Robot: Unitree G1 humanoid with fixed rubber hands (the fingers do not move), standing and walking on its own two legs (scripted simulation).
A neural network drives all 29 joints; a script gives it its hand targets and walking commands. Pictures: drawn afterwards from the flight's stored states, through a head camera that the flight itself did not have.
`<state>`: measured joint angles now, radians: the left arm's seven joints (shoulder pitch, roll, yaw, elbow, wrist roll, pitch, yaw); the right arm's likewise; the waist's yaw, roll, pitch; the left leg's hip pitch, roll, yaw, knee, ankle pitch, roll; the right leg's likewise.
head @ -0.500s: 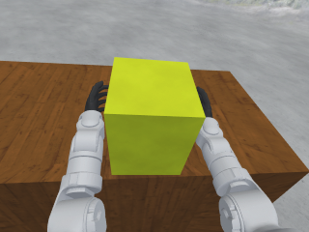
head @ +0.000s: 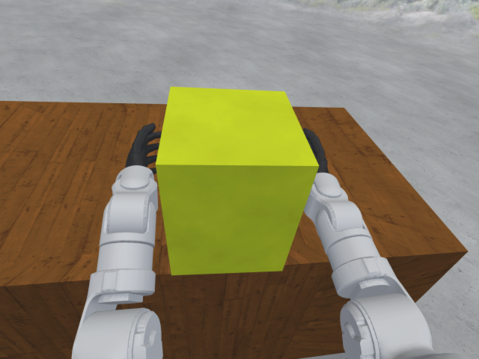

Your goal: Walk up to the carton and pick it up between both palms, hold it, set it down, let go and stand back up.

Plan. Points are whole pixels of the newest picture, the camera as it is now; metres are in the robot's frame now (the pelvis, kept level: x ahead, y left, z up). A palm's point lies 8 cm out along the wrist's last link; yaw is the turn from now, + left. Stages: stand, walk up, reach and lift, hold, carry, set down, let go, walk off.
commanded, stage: reach and lift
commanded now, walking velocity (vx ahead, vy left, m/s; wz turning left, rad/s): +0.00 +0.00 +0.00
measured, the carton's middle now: (228, 182) +0.39 +0.00 +0.14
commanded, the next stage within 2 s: hold in 0.92 s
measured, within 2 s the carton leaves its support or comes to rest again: neither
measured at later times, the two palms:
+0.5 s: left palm (138, 158) +0.38 +0.15 +0.20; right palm (318, 157) +0.38 -0.14 +0.20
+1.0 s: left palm (137, 150) +0.38 +0.15 +0.21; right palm (320, 148) +0.38 -0.14 +0.22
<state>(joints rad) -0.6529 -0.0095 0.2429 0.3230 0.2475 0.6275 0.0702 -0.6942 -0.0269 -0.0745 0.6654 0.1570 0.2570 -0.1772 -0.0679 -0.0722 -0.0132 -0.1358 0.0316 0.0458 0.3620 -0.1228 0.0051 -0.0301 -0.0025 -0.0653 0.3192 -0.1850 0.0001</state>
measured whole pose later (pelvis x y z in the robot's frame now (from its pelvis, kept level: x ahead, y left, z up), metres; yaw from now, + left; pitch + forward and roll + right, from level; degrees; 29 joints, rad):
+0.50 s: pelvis +0.00 +0.00 +0.00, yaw +1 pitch -6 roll -1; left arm -0.70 0.01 0.27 0.36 0.23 0.68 0.06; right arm -0.79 -0.05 -0.05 0.71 0.21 0.34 -0.20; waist -0.08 -0.06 -0.05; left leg -0.12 0.03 0.02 0.36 -0.13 0.00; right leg -0.01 0.00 -0.07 0.31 -0.19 0.00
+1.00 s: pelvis +0.01 +0.00 +0.00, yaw +0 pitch -6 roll -1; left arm -0.67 0.00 0.27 0.24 0.23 0.75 0.06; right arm -0.77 -0.09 0.01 0.61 0.28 0.40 -0.23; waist -0.09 -0.05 -0.06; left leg -0.12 0.03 0.02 0.38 -0.16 0.00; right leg 0.00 0.01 -0.05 0.30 -0.20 0.00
